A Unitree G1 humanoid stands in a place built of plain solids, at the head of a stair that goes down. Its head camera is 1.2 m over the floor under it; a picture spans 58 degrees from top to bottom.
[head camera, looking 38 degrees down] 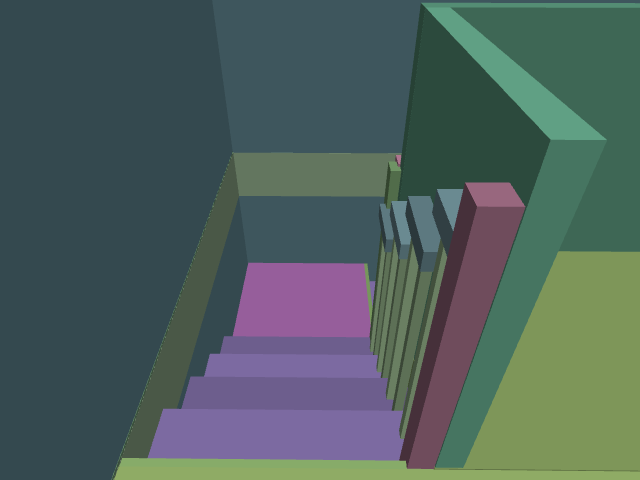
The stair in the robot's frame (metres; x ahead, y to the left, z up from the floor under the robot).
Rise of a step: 0.18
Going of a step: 0.25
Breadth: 0.85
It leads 1 degrees to the right of straight ahead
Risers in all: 5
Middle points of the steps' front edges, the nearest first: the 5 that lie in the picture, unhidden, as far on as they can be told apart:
0.57 0.12 0.00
0.82 0.12 -0.18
1.07 0.11 -0.35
1.32 0.11 -0.53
1.57 0.11 -0.70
